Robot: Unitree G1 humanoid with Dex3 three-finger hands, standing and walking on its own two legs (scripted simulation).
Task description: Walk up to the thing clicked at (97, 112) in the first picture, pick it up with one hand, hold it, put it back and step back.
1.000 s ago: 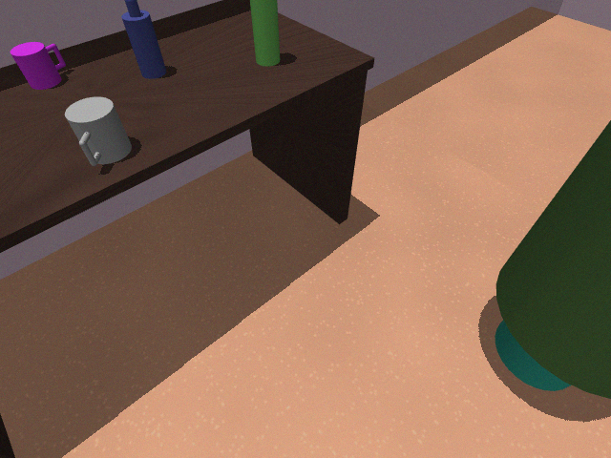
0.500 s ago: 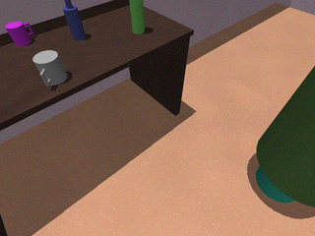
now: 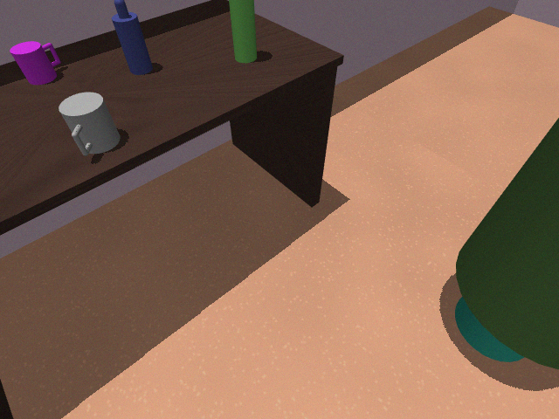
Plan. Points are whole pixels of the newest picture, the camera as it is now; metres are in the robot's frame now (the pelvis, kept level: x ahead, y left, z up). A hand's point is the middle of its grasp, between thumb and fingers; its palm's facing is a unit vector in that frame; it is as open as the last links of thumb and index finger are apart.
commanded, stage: stand
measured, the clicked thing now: (88, 128) +0.69 +0.44 +0.00
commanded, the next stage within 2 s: walk up in 0.12 s
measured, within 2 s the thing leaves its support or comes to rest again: neither
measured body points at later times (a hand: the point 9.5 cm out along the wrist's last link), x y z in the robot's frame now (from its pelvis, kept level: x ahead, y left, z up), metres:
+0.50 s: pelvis -0.01 +0.10 -0.04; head +0.03 +0.11 +0.41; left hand +0.00 +0.47 -0.13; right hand +0.16 -0.23 -0.14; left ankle +0.01 +0.27 -0.75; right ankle +0.00 -0.11 -0.75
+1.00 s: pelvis +0.00 +0.19 -0.02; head +0.05 +0.15 +0.43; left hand -0.17 +0.52 -0.06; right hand +0.24 -0.04 -0.16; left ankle -0.08 +0.36 -0.66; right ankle +0.08 +0.08 -0.75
